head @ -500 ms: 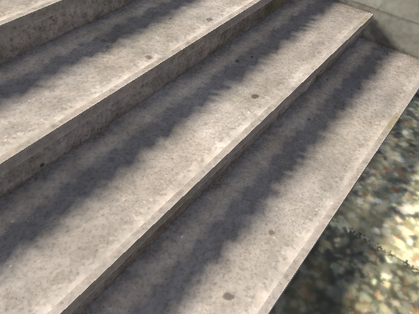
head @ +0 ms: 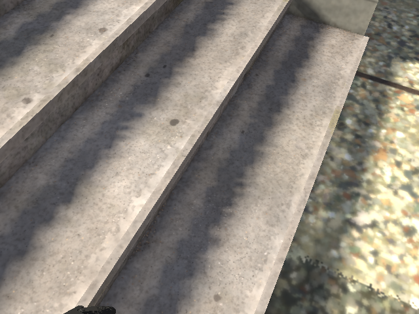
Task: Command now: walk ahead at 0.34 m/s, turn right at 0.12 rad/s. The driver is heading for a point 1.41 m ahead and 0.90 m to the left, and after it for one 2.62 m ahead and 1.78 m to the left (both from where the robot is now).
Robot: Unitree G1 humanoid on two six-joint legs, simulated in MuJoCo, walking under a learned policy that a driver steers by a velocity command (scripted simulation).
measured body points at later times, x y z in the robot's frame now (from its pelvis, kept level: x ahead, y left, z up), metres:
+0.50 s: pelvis +0.13 +0.14 +0.11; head +0.15 +0.18 +0.55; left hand +0.22 +0.42 -0.01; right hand +0.32 -0.05 +0.00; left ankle +0.19 +0.23 -0.59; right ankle +0.13 -0.01 -0.47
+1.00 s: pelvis +0.16 +0.12 +0.14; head +0.18 +0.13 +0.59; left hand +0.18 +0.43 +0.06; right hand +0.39 -0.07 +0.03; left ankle +0.18 +0.23 -0.58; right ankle +0.21 +0.04 -0.59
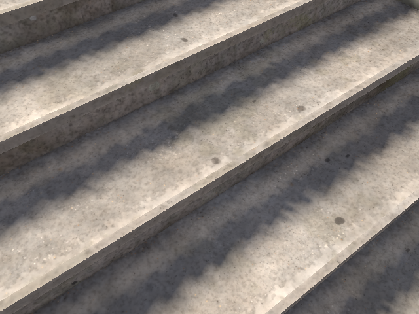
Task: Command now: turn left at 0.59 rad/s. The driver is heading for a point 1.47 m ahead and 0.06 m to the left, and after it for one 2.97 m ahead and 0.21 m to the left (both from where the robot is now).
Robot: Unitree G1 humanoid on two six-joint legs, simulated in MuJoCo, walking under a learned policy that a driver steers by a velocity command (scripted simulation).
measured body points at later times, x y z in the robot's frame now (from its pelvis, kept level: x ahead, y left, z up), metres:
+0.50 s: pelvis +0.06 +0.03 +0.01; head +0.06 +0.03 +0.46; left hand +0.01 +0.29 -0.11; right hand +0.32 -0.13 -0.07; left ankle +0.04 +0.14 -0.70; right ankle +0.01 -0.10 -0.73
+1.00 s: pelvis +0.29 +0.06 +0.02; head +0.34 +0.09 +0.47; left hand +0.53 +0.26 -0.06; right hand +0.21 -0.16 -0.11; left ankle +0.07 +0.15 -0.70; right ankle +0.42 +0.03 -0.60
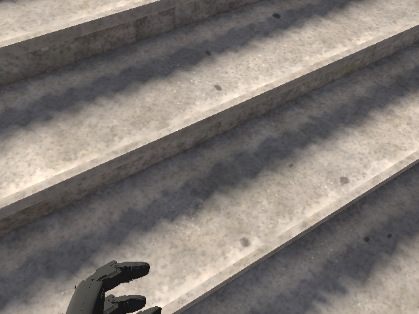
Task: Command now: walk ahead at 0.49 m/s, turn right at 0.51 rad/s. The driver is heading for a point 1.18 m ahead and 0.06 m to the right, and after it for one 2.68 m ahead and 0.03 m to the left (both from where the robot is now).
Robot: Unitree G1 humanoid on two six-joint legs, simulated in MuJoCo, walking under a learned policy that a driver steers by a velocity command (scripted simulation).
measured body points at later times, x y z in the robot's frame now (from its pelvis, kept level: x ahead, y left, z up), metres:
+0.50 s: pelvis +0.31 -0.03 +0.13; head +0.34 -0.07 +0.58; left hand +0.27 +0.24 +0.02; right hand +0.55 -0.22 +0.07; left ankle +0.49 +0.03 -0.44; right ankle +0.13 -0.03 -0.60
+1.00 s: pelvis +0.63 -0.13 +0.26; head +0.66 -0.15 +0.71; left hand +0.92 -0.01 +0.20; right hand +0.53 -0.38 +0.12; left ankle +0.50 +0.01 -0.46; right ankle +0.74 -0.25 -0.47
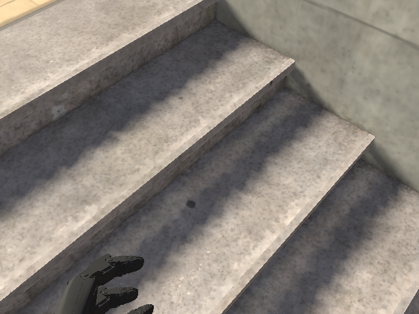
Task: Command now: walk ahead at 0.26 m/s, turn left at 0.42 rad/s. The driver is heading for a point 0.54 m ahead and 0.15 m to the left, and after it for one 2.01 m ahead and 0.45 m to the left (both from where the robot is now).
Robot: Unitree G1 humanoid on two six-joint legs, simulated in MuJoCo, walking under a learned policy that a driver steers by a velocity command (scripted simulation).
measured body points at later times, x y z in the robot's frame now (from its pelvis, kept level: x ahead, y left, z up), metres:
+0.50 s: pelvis +0.09 +0.01 +0.01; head +0.10 +0.01 +0.46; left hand +0.12 +0.30 -0.09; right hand +0.36 -0.15 -0.07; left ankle +0.06 +0.13 -0.67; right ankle +0.12 -0.10 -0.73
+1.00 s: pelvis +0.09 +0.03 +0.00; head +0.10 +0.01 +0.45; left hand +0.10 +0.28 -0.10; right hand +0.32 -0.11 -0.11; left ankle +0.05 +0.14 -0.72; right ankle +0.13 -0.04 -0.73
